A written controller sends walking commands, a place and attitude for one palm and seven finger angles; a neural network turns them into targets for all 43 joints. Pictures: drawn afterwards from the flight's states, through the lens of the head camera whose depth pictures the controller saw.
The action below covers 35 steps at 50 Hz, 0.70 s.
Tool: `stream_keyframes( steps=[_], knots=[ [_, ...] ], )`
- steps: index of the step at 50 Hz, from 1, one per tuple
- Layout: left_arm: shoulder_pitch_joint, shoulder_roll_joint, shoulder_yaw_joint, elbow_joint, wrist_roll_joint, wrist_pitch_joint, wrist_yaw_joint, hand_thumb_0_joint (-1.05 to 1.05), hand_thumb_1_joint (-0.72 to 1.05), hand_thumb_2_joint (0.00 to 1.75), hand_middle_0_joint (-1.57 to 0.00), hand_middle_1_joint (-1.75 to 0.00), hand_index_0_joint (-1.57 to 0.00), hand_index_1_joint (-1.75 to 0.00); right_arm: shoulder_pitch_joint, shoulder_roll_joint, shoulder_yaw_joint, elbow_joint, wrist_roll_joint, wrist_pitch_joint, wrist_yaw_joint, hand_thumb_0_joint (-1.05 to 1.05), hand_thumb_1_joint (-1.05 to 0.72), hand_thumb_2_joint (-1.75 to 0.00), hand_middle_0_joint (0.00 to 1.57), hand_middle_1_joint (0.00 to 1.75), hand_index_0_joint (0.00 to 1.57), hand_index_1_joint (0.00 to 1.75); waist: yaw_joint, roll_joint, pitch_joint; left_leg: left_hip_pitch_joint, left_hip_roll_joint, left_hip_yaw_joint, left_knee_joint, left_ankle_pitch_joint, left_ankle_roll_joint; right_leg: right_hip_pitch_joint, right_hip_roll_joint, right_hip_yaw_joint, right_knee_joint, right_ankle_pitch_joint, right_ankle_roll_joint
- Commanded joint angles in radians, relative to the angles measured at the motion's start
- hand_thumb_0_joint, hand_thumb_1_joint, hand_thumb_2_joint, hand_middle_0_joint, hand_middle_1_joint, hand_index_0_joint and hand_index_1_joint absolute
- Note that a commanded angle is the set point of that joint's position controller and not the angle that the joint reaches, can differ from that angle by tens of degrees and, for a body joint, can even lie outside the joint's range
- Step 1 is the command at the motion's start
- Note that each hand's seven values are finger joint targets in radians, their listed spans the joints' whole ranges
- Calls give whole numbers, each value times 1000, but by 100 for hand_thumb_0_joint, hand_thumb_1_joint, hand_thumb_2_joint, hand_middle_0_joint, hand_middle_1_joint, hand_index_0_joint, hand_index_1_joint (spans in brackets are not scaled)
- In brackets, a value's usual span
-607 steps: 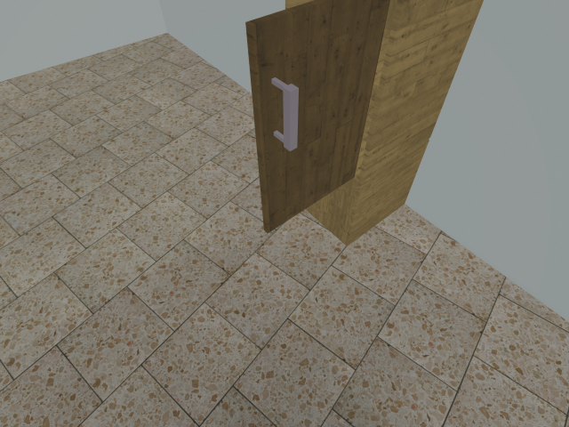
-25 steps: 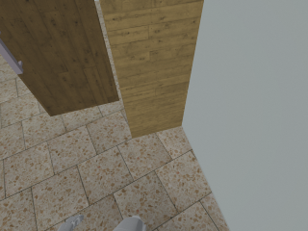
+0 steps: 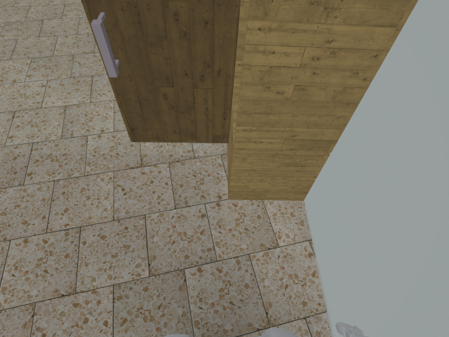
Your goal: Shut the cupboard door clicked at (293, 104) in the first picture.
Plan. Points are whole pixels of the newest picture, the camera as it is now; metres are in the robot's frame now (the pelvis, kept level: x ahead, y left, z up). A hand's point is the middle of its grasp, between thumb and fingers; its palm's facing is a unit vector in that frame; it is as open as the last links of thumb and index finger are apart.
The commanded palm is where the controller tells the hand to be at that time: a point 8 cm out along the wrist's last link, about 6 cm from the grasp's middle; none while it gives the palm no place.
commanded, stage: turn to face it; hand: left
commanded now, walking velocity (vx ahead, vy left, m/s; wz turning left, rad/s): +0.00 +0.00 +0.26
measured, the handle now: (108, 46) +0.75 +0.36 +0.07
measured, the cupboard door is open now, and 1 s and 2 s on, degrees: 91 91 91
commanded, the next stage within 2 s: take the last steps up to it in 0.02 s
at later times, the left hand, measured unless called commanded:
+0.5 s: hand out of the picture -0.03 +0.20 -0.18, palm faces +0.24 -0.96 -0.17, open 7.4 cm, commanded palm none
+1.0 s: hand (124, 252) +0.29 +0.25 -0.16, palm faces +0.11 -0.98 -0.19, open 7.4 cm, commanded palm none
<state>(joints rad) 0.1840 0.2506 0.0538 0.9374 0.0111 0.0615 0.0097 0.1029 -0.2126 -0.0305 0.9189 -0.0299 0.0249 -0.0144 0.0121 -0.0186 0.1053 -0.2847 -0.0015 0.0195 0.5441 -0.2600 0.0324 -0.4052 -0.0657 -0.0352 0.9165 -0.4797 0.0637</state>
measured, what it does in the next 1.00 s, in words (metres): walks ahead: right foot, then left foot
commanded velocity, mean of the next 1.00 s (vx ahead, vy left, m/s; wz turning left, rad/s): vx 0.24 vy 0.05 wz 0.07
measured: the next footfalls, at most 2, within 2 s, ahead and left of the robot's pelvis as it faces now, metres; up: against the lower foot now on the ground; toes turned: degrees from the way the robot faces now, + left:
right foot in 0.12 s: +0.05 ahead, -0.14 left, +0.00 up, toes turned -1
left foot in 0.50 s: +0.09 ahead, +0.16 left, +0.00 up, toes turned +14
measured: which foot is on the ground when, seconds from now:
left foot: down 0.00-0.12, up 0.14-0.48, down 0.50-0.96, up 0.98-1.00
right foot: up 0.00-0.10, down 0.12-0.50, up 0.52-0.92, down 0.94-1.00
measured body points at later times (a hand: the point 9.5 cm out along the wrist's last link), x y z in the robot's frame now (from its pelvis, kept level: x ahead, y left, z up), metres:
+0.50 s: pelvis +0.04 +0.03 +0.00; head +0.06 +0.05 +0.45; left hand -0.04 +0.25 -0.16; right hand +0.15 -0.21 -0.14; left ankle +0.04 +0.15 -0.73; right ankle +0.01 -0.14 -0.73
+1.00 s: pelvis +0.19 +0.06 -0.01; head +0.22 +0.05 +0.44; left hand +0.29 +0.30 -0.14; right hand +0.13 -0.15 -0.17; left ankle +0.06 +0.15 -0.70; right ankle +0.26 -0.02 -0.74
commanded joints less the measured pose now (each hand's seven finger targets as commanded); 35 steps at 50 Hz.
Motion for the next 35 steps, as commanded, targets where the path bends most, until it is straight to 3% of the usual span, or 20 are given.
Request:
stream_keyframes(
  steps=[1,3,4,5,6,7,9,11,14,19,20,22,23,24,25,26,27,30,33,35],
  knots=[
    [57,39,6,-51,3,-35,6,0,90,90,-20,-30,-20,-30,36,-199,-56,-41,4,-6,-7,0,-90,-90,20,30,20,30,-13,153,-147,71,235,-236,-158,375,131,111,33,-18,-193,75,-9],
    [113,49,10,-38,3,-47,9,0,90,90,-20,-30,-20,-30,12,-187,-54,-38,12,-5,-2,0,-90,-90,20,30,20,30,19,144,-152,18,195,-216,-111,321,93,226,38,-27,-374,217,-12],
    [135,70,14,-29,5,-56,13,0,90,90,-20,-30,-20,-30,6,-159,-51,-38,19,-5,1,0,-90,-90,20,30,20,30,31,91,-149,-40,150,-192,-59,225,51,305,5,6,-499,289,-21],
    [145,134,25,-28,17,-67,20,0,90,90,-20,-30,-20,-30,17,-107,-45,-45,28,-4,7,0,-90,-90,20,30,20,30,31,-110,-155,-156,43,-96,80,24,-15,372,-167,215,-603,315,-79],
    [129,194,31,-40,18,-72,20,0,90,90,-20,-30,-20,-30,5,-86,-39,-64,27,2,12,0,-90,-90,20,30,20,30,28,-270,-108,-187,-41,-18,246,-271,-61,280,-352,385,-675,365,-196],
    [114,194,27,-51,17,-74,17,0,90,90,-20,-30,-20,-30,3,-107,-47,-57,19,10,19,0,-90,-90,20,30,20,30,37,-198,-100,-182,-20,-56,395,-329,-54,216,-380,371,-700,253,-246],
    [81,139,34,-49,15,-82,22,0,90,90,-20,-30,-20,-30,0,-114,-56,-30,9,15,25,0,-90,-90,20,30,20,30,22,-201,-48,-283,17,-70,547,-219,-61,255,-313,339,-710,207,-229],
    [81,120,30,-44,11,-93,11,0,90,90,-20,-30,-20,-30,25,-102,-57,-9,7,9,38,0,-90,-90,20,30,20,30,15,-177,-51,-300,34,-49,567,-131,-71,287,-264,206,-702,194,-186],
    [147,110,33,-12,15,-111,8,0,90,90,-20,-30,-20,-30,-22,-70,-51,-13,7,1,52,0,-90,-90,20,30,20,30,43,-129,-44,-294,45,-8,438,-98,-82,332,-264,156,-725,175,-175],
    [207,135,42,47,25,-117,1,0,90,90,-20,-30,-20,-30,-45,-43,-40,-17,13,-23,60,0,-90,-90,20,30,20,30,67,-175,-51,-216,40,51,165,-141,-76,372,-293,106,-700,200,-191],
    [202,141,44,53,25,-115,-1,0,90,90,-20,-30,-20,-30,-29,-39,-37,-11,14,-29,61,0,-90,-90,20,30,20,30,61,-177,-56,-160,33,64,113,-133,-72,338,-291,92,-688,183,-186],
    [165,141,45,60,21,-111,-6,0,90,90,-20,-30,-20,-30,64,-39,-35,22,10,-41,56,0,-90,-90,20,30,20,30,11,-161,-61,33,-3,115,-32,-36,-66,214,-250,31,-633,109,-147],
    [143,126,43,61,18,-107,-9,0,90,90,-20,-30,-20,-30,140,-61,-39,47,11,-47,49,0,-90,-90,20,30,20,30,-27,-88,-73,177,-15,121,-96,-13,-62,111,-215,-8,-567,40,-121],
    [128,92,34,50,13,-101,-15,0,90,90,-20,-30,-20,-30,243,-117,-53,76,9,-55,37,0,-90,-90,20,30,20,30,-73,62,-120,340,51,27,-142,-81,-37,-7,-158,-64,-406,18,-87],
    [122,17,19,21,5,-98,-21,0,90,90,-20,-30,-20,-30,359,-217,-80,98,-4,-60,24,0,-90,-90,20,30,20,30,-117,346,-155,427,295,-338,-257,-213,62,-188,-23,-172,-110,-85,-33],
    [33,7,9,-20,12,-101,-17,0,90,90,-20,-30,-20,-30,438,-243,-80,113,-5,-54,7,0,-90,-90,20,30,20,30,-146,317,-125,387,389,-450,-351,-220,151,-278,-2,-91,88,-133,-50],
    [-7,4,10,-26,15,-107,-18,0,90,90,-20,-30,-20,-30,402,-223,-71,111,-3,-54,2,0,-90,-90,20,30,20,30,-125,215,-72,328,395,-430,-354,-175,187,-313,-46,-31,189,-83,-74],
    [40,2,9,36,17,-98,-27,0,90,90,-20,-30,-20,-30,259,-115,-34,81,3,-78,-6,0,-90,-90,20,30,20,30,-41,152,-10,171,302,-247,-371,-47,145,-251,-84,20,238,116,-78],
    [63,-6,2,52,14,-92,-31,0,90,90,-20,-30,-20,-30,281,-89,-24,104,9,-100,-10,0,-90,-90,20,30,20,30,-19,109,-30,196,258,-139,-369,183,142,-205,-67,0,132,192,-67],
    [52,-18,-1,48,12,-88,-30,0,90,90,-20,-30,-20,-30,287,-85,-24,119,9,-102,-9,0,-90,-90,20,30,20,30,-10,100,-34,196,257,-83,-372,227,148,-171,-66,-12,33,220,-60]
  ],
)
